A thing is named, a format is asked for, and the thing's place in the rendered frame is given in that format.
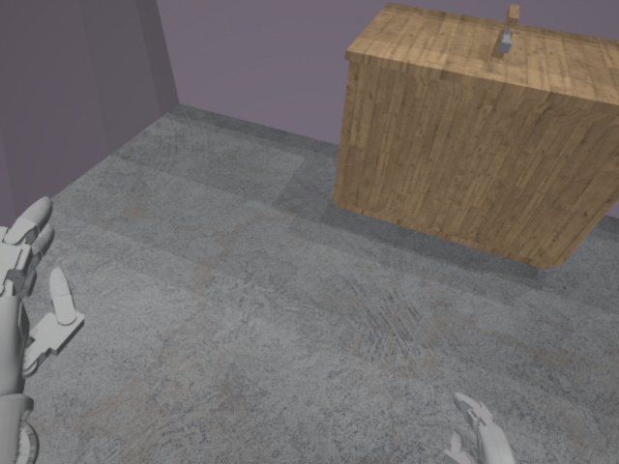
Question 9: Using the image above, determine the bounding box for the left robot forearm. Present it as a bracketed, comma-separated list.
[0, 393, 40, 464]

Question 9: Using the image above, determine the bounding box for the robot right hand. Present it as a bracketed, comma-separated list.
[444, 392, 517, 464]

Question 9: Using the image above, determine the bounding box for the counter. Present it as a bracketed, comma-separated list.
[333, 2, 619, 270]

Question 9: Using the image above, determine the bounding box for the robot left hand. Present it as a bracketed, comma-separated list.
[0, 196, 84, 396]

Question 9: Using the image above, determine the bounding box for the tap lever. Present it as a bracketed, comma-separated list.
[498, 29, 512, 54]

